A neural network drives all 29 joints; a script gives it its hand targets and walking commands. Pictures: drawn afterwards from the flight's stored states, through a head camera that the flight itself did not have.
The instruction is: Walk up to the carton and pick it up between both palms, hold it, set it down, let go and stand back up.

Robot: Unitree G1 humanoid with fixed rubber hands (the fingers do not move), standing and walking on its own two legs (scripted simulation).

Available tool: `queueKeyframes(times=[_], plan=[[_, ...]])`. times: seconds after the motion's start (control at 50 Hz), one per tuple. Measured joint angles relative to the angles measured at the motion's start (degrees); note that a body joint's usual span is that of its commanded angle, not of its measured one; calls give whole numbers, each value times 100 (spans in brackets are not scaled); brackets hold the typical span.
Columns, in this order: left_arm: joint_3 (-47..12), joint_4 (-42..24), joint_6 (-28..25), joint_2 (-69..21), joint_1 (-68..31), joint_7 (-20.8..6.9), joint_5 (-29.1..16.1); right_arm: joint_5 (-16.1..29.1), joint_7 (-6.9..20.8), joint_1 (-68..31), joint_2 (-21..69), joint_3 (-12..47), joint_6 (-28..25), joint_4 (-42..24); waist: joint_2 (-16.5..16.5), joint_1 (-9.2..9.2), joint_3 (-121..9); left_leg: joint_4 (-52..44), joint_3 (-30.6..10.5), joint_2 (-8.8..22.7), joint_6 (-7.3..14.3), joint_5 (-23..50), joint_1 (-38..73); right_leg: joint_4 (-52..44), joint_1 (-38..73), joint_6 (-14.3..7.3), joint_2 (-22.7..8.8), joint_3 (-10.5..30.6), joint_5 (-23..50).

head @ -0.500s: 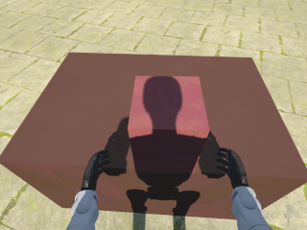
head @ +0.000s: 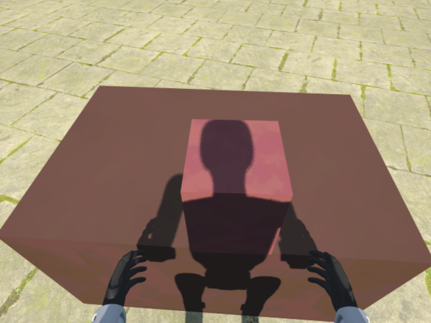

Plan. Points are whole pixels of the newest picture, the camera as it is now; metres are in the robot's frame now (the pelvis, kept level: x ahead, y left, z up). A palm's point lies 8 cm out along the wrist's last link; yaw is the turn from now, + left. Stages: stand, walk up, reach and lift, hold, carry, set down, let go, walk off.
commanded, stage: set down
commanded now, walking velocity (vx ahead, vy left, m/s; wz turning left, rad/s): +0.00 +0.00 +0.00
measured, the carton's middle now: (232, 188) +0.44 -0.01 -0.03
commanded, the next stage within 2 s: let go in 0.74 s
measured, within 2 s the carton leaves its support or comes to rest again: neither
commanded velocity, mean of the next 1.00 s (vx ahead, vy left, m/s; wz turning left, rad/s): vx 0.00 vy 0.00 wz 0.00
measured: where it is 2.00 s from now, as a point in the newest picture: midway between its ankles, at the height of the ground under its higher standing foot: outside the picture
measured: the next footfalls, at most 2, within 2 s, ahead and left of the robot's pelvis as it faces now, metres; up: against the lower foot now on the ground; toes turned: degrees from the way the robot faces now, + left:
none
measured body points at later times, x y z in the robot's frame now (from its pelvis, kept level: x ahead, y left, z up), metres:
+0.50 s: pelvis +0.01 +0.01 +0.01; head +0.00 +0.02 +0.46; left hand +0.18 +0.23 -0.08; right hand +0.18 -0.21 -0.07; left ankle -0.01 +0.13 -0.74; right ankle -0.01 -0.10 -0.74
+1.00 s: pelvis -0.01 +0.00 +0.01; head +0.00 +0.01 +0.46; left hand +0.17 +0.23 -0.08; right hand +0.16 -0.22 -0.08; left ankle -0.01 +0.13 -0.74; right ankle -0.01 -0.10 -0.74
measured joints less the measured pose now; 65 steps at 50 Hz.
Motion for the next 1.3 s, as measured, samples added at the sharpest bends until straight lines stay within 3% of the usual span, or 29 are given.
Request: queueKeyframes(times=[0.46,0.8,1.1,1.26,1.3], plan=[[150,-1013,1707,-61,875,-95,527,-564,44,926,-43,-173,1088,-835,-2,169,132,-680,125,-11,43,204,848,-736,833,46,3,130,275],[187,-1220,2510,59,1011,-139,568,-972,119,1098,-74,-350,1687,-1090,83,143,291,-690,116,-32,60,296,776,-738,764,60,-22,105,357],[117,-1239,2616,103,792,-81,525,-1052,201,1017,-168,-433,1683,-1081,53,43,303,-617,157,1,25,301,693,-569,617,23,3,126,327],[103,-1334,2673,18,820,-95,477,-1042,186,1213,-191,-489,1737,-1371,42,116,250,-492,166,7,21,246,590,-426,504,19,4,127,265],[96,-1266,2537,18,836,-134,683,-1031,152,1273,-227,-501,1954,-1433,44,73,151,-344,84,-13,28,198,405,-318,375,28,-20,43,206]])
